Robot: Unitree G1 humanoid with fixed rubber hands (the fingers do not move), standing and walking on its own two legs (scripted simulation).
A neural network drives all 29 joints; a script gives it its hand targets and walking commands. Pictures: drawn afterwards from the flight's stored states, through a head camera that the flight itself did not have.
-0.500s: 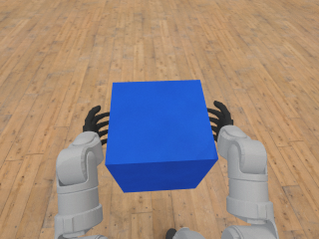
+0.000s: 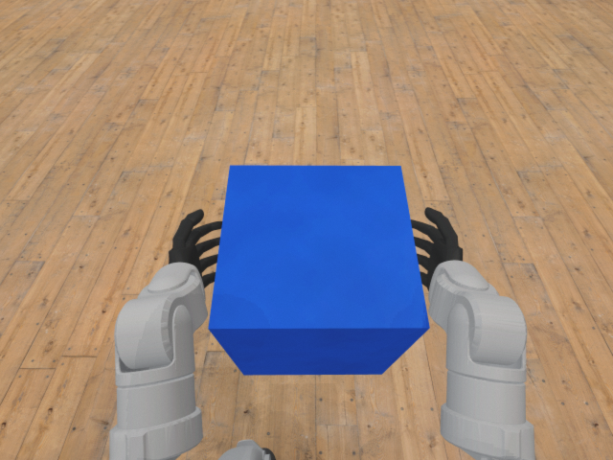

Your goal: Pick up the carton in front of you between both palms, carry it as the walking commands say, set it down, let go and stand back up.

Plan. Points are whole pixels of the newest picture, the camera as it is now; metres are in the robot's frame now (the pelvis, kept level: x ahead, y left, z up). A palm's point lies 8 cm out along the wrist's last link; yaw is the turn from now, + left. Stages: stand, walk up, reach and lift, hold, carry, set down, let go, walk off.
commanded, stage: carry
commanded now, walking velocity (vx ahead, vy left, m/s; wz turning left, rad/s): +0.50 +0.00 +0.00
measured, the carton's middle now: (314, 281) +0.35 +0.00 +0.04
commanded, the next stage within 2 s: none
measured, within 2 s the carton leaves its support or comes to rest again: neither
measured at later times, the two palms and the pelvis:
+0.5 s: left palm (217, 144) +0.56 +0.16 +0.10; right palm (404, 141) +0.56 -0.14 +0.11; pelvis +0.32 +0.01 +0.00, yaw -2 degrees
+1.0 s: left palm (250, 61) +0.85 +0.13 +0.10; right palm (390, 60) +0.86 -0.17 +0.10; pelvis +0.62 -0.02 +0.01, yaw +0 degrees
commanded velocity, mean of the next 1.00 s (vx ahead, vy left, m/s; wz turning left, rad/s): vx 0.50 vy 0.00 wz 0.00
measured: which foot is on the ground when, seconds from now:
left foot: up 0.00-0.06, down 0.08-0.62, up 0.64-1.00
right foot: down 0.00-0.12, up 0.14-0.58, down 0.60-1.00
